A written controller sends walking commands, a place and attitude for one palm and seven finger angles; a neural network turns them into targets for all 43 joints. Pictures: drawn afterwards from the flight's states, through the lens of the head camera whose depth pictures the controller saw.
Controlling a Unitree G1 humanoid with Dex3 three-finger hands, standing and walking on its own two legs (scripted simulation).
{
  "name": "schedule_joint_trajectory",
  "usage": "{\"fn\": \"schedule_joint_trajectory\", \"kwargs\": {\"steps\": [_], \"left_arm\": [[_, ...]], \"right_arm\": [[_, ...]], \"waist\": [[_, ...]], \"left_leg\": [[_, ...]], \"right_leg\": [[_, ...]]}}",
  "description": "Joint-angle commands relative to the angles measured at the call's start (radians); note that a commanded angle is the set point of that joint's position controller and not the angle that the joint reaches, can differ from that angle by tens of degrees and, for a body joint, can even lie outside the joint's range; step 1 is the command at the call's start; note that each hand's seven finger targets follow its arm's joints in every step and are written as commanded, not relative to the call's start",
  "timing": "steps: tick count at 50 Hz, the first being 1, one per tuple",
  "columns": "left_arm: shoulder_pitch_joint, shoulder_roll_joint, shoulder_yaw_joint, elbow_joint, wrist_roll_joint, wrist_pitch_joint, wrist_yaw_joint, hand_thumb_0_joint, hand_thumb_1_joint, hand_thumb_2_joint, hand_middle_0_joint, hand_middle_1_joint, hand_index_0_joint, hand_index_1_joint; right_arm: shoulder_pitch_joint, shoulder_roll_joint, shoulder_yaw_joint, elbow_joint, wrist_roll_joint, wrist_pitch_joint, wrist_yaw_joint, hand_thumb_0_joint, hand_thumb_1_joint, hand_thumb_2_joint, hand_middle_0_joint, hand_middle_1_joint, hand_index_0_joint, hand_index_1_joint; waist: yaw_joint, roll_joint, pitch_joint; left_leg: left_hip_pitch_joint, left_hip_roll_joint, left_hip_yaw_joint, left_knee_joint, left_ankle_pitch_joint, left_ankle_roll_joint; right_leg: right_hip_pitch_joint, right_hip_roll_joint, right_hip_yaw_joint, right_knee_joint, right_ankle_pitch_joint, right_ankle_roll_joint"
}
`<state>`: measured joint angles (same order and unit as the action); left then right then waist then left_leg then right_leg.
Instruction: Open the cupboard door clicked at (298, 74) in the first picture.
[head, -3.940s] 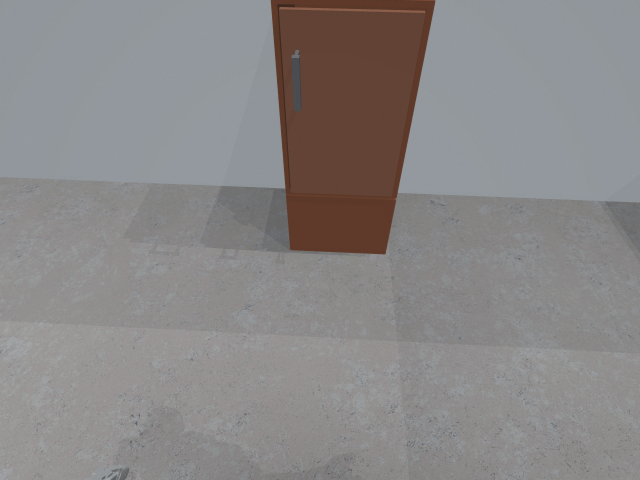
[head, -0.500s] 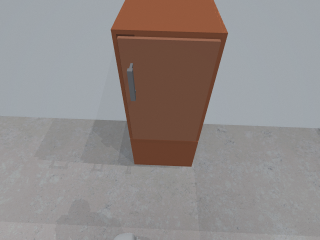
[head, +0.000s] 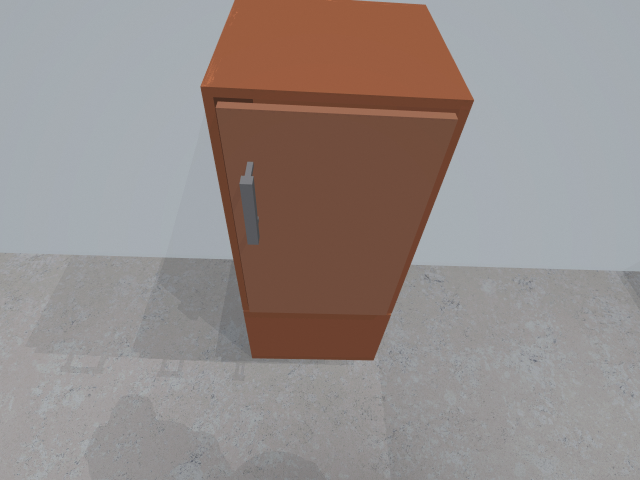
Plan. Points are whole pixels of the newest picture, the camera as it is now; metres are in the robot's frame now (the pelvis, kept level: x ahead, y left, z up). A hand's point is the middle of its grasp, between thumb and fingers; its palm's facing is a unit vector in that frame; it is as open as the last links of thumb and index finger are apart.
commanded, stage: come to a stop and stand still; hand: left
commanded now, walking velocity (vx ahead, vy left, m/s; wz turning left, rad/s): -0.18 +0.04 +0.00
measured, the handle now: (251, 204) +0.54 +0.15 -0.01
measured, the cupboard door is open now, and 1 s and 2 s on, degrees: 0 0 0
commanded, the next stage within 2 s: look again from close up in 0.74 s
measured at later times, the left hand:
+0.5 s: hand out of the picture +0.03 +0.18 -0.19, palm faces +0.10 -0.98 -0.18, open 7.4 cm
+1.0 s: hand out of the picture -0.05 +0.16 -0.18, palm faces +0.05 -0.98 -0.19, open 7.4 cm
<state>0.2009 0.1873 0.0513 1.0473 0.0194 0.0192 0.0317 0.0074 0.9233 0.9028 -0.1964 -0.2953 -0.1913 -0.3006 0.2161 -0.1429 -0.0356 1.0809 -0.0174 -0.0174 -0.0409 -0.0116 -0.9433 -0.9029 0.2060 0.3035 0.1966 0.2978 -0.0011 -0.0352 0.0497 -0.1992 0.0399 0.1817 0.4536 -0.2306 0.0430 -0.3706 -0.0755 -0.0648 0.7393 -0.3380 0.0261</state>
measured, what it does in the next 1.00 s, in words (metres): steps on the spot: right foot, then left foot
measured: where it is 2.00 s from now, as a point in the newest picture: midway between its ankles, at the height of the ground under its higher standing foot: outside the picture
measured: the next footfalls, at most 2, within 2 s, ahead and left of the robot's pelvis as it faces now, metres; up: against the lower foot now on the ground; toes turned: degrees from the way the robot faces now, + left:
right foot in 0.08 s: +0.02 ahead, -0.13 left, +0.00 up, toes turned -1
left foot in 0.42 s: +0.01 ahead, +0.09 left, +0.00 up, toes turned +5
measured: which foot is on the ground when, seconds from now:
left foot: down 0.00-0.10, up 0.12-0.40, down 0.42-1.00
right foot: up 0.00-0.06, down 0.08-1.00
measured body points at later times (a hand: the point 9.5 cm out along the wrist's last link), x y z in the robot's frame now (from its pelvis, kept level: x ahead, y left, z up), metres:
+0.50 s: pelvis -0.02 +0.00 -0.01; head +0.00 +0.02 +0.44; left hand +0.02 +0.23 -0.17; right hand +0.02 -0.23 -0.15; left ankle -0.04 +0.11 -0.74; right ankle +0.02 -0.13 -0.73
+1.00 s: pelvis -0.04 +0.00 +0.00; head -0.04 -0.01 +0.44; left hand -0.05 +0.22 -0.16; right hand -0.01 -0.23 -0.16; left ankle -0.04 +0.11 -0.74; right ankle -0.02 -0.13 -0.74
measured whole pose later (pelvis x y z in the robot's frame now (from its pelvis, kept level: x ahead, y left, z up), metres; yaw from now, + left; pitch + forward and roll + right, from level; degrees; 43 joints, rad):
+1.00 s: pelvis -0.04 +0.00 +0.00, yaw +2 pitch -3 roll +0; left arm 0.29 0.13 -0.02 1.12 0.01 -0.02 0.04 0.01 0.91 0.90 -0.20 -0.30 -0.20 -0.30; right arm 0.28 -0.17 0.00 1.06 -0.01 -0.02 -0.03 0.01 -0.93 -0.90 0.20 0.30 0.19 0.30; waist 0.00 0.01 0.04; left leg -0.20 0.00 0.05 0.52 -0.28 0.02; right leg -0.22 -0.04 -0.05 0.52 -0.25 0.01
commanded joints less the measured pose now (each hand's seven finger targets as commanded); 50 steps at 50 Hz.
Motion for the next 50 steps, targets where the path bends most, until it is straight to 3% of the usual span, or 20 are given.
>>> {"fn": "schedule_joint_trajectory", "kwargs": {"steps": [1, 3, 5, 6, 8, 11, 14, 18, 19, 20, 21, 22, 28, 30, 33, 41, 42, 43, 45, 50], "left_arm": [[0.129, 0.038, 0.006, -0.031, 0.006, 0.008, -0.004, 0.000, 0.900, 0.900, -0.200, -0.300, -0.200, -0.300], [0.140, 0.088, 0.012, -0.039, 0.009, -0.010, 0.001, 0.000, 0.900, 0.900, -0.200, -0.300, -0.200, -0.300], [0.118, 0.174, 0.019, -0.055, 0.009, -0.021, 0.003, 0.000, 0.900, 0.900, -0.200, -0.300, -0.200, -0.300], [0.117, 0.189, 0.025, -0.060, 0.007, -0.022, 0.006, 0.000, 0.900, 0.900, -0.200, -0.300, -0.200, -0.300], [0.033, 0.153, 0.021, -0.078, 0.008, -0.016, 0.015, 0.000, 0.900, 0.900, -0.200, -0.300, -0.200, -0.300], [0.003, 0.160, 0.028, -0.100, 0.010, -0.013, 0.016, 0.000, 0.900, 0.900, -0.200, -0.300, -0.200, -0.300], [0.018, 0.165, 0.036, -0.100, 0.013, -0.011, 0.014, 0.000, 0.900, 0.900, -0.200, -0.300, -0.200, -0.300], [-0.003, 0.152, 0.035, -0.085, 0.006, -0.005, 0.009, 0.000, 0.900, 0.900, -0.200, -0.300, -0.200, -0.300], [-0.005, 0.127, 0.028, -0.088, -0.002, 0.000, 0.006, 0.000, 0.900, 0.900, -0.200, -0.300, -0.200, -0.300], [0.008, 0.080, 0.020, -0.095, -0.010, 0.007, 0.001, 0.000, 0.900, 0.900, -0.200, -0.300, -0.200, -0.300], [0.005, 0.044, 0.013, -0.106, -0.011, 0.009, -0.003, 0.000, 0.900, 0.900, -0.200, -0.300, -0.200, -0.300], [-0.024, 0.046, 0.009, -0.095, -0.001, 0.015, -0.003, 0.000, 0.900, 0.900, -0.200, -0.300, -0.200, -0.300], [0.086, 0.033, -0.016, -0.002, -0.003, -0.006, -0.010, 0.000, 0.900, 0.900, -0.200, -0.300, -0.200, -0.300], [0.113, 0.062, -0.022, 0.028, -0.005, -0.023, -0.003, 0.000, 0.900, 0.900, -0.200, -0.300, -0.200, -0.300], [0.102, 0.070, -0.027, 0.048, -0.007, -0.029, 0.000, 0.000, 0.900, 0.900, -0.200, -0.300, -0.200, -0.300], [0.126, 0.048, -0.039, 0.077, -0.007, -0.022, 0.003, 0.000, 0.900, 0.900, -0.200, -0.300, -0.200, -0.300], [0.198, 0.072, -0.050, 0.096, 0.009, -0.052, 0.044, 0.000, 0.900, 0.900, -0.200, -0.300, -0.200, -0.300], [0.175, 0.105, -0.045, 0.072, 0.008, -0.069, 0.035, 0.000, 0.900, 0.900, -0.200, -0.300, -0.200, -0.300], [0.166, 0.084, -0.044, 0.041, -0.003, -0.064, 0.025, 0.000, 0.900, 0.900, -0.200, -0.300, -0.200, -0.300], [0.135, 0.069, -0.048, 0.007, 0.000, -0.041, 0.011, 0.000, 0.900, 0.900, -0.200, -0.300, -0.200, -0.300]], "right_arm": [[0.029, -0.161, -0.046, -0.043, -0.005, 0.011, -0.001, 0.000, -0.900, -0.900, 0.200, 0.300, 0.200, 0.300], [0.042, -0.131, -0.047, -0.046, 0.000, 0.017, 0.008, 0.000, -0.900, -0.900, 0.200, 0.300, 0.200, 0.300], [0.082, -0.059, -0.037, -0.063, 0.010, 0.033, 0.019, 0.000, -0.900, -0.900, 0.200, 0.300, 0.200, 0.300], [0.059, -0.057, -0.038, -0.073, 0.010, 0.054, 0.014, 0.000, -0.900, -0.900, 0.200, 0.300, 0.200, 0.300], [0.063, -0.072, -0.042, -0.065, 0.009, 0.063, 0.012, 0.000, -0.900, -0.900, 0.200, 0.300, 0.200, 0.300], [0.067, -0.077, -0.037, -0.066, 0.008, 0.063, 0.020, 0.000, -0.900, -0.900, 0.200, 0.300, 0.200, 0.300], [0.053, -0.069, -0.032, -0.077, 0.007, 0.057, 0.025, 0.000, -0.900, -0.900, 0.200, 0.300, 0.200, 0.300], [0.140, -0.051, -0.018, -0.050, 0.008, 0.036, 0.023, 0.000, -0.900, -0.900, 0.200, 0.300, 0.200, 0.300], [0.172, -0.065, -0.015, -0.037, 0.008, 0.028, 0.021, 0.000, -0.900, -0.900, 0.200, 0.300, 0.200, 0.300], [0.151, -0.111, -0.020, -0.048, 0.000, 0.019, 0.019, 0.000, -0.900, -0.900, 0.200, 0.300, 0.200, 0.300], [0.109, -0.159, -0.022, -0.076, -0.005, 0.017, 0.016, 0.000, -0.900, -0.900, 0.200, 0.300, 0.200, 0.300], [0.050, -0.156, -0.020, -0.082, -0.006, 0.014, 0.011, 0.000, -0.900, -0.900, 0.200, 0.300, 0.200, 0.300], [0.030, -0.129, -0.007, -0.051, 0.004, 0.000, -0.005, 0.000, -0.900, -0.900, 0.200, 0.300, 0.200, 0.300], [0.068, -0.109, -0.004, -0.034, 0.013, -0.007, -0.001, 0.000, -0.900, -0.900, 0.200, 0.300, 0.200, 0.300], [0.077, -0.109, 0.000, -0.009, 0.014, -0.002, 0.003, 0.000, -0.900, -0.900, 0.200, 0.300, 0.200, 0.300], [0.079, -0.103, 0.018, 0.025, 0.012, 0.001, 0.006, 0.000, -0.900, -0.900, 0.200, 0.300, 0.200, 0.300], [0.022, -0.148, 0.022, -0.045, 0.017, -0.015, 0.021, 0.000, -0.900, -0.900, 0.200, 0.300, 0.200, 0.300], [0.026, -0.126, 0.026, -0.076, 0.013, -0.015, 0.026, 0.000, -0.900, -0.900, 0.200, 0.300, 0.200, 0.300], [0.132, -0.109, 0.021, -0.060, 0.004, -0.029, 0.015, 0.000, -0.900, -0.900, 0.200, 0.300, 0.200, 0.300], [0.097, -0.113, 0.017, -0.087, 0.003, -0.004, 0.019, 0.000, -0.900, -0.900, 0.200, 0.300, 0.200, 0.300]], "waist": [[0.021, 0.186, -0.024], [0.032, 0.076, -0.051], [0.011, -0.137, -0.081], [0.034, -0.203, -0.114], [0.008, -0.156, -0.082], [0.010, -0.113, -0.084], [0.030, -0.136, -0.076], [-0.006, -0.129, -0.094], [-0.017, -0.065, -0.090], [-0.001, 0.114, -0.056], [0.015, 0.233, -0.015], [0.011, 0.276, 0.031], [0.036, 0.142, -0.035], [0.013, 0.074, -0.068], [-0.001, -0.043, -0.077], [0.005, 0.028, 0.039], [0.027, 0.027, 0.056], [-0.003, 0.049, 0.035], [-0.015, 0.090, -0.176], [-0.006, 0.018, 0.073]], "left_leg": [[0.004, 0.249, -0.162, -0.058, 0.511, 0.081], [-0.041, 0.166, -0.118, 0.058, 0.317, 0.006], [-0.146, -0.002, -0.052, 0.276, -0.245, -0.063], [-0.151, -0.007, -0.112, 0.417, -0.375, -0.060], [-0.197, -0.001, -0.178, 0.569, -0.331, -0.061], [-0.213, -0.005, -0.175, 0.566, -0.272, -0.078], [-0.178, -0.006, -0.154, 0.430, -0.265, -0.079], [0.007, -0.012, -0.118, 0.050, -0.086, -0.067], [0.081, 0.002, -0.138, -0.049, -0.011, -0.058], [0.056, 0.113, -0.290, -0.129, -0.001, -0.015], [-0.082, 0.225, -0.391, -0.214, -0.028, 0.036], [-0.173, 0.239, -0.443, -0.287, -0.101, 0.066], [0.040, 0.136, -0.253, -0.117, 0.310, 0.055], [0.048, 0.086, -0.214, -0.066, 0.298, 0.003], [0.080, 0.080, -0.200, -0.077, 0.240, -0.020], [0.017, 0.071, -0.210, -0.164, 0.030, -0.020], [-0.052, 0.088, -0.176, 0.021, 0.173, -0.043], [-0.033, 0.046, -0.178, -0.003, 0.146, -0.051], [0.024, 0.059, -0.205, 0.009, 0.264, -0.028], [-0.114, 0.046, -0.234, -0.081, -0.071, -0.018]], "right_leg": [[0.101, 0.009, -0.014, -0.152, 0.093, -0.005], [0.199, -0.047, 0.049, -0.303, 0.393, -0.021], [0.228, -0.296, 0.230, -0.344, 0.803, -0.162], [0.195, -0.324, 0.277, -0.376, 0.800, -0.216], [0.179, -0.290, 0.238, -0.367, 0.728, -0.250], [0.184, -0.253, 0.170, -0.369, 0.624, -0.218], [0.182, -0.244, 0.190, -0.402, 0.463, -0.212], [0.121, -0.183, 0.160, -0.363, 0.233, -0.149], [0.059, -0.140, 0.129, -0.317, 0.151, -0.106], [-0.006, -0.053, 0.072, -0.254, 0.035, -0.054], [0.035, 0.000, 0.002, -0.204, -0.003, -0.015], [0.071, 0.015, -0.001, -0.126, -0.022, -0.003], [0.125, 0.012, 0.047, -0.265, 0.108, -0.012], [0.209, -0.043, 0.103, -0.354, 0.340, -0.028], [0.205, -0.050, 0.104, -0.347, 0.381, -0.037], [0.156, -0.035, 0.111, -0.412, 0.163, -0.028], [0.149, -0.068, 0.118, -0.358, 0.377, -0.034], [0.158, -0.090, 0.117, -0.322, 0.531, -0.053], [0.262, -0.064, 0.089, -0.231, 0.457, -0.067], [0.093, -0.031, 0.106, -0.340, 0.009, -0.060]]}}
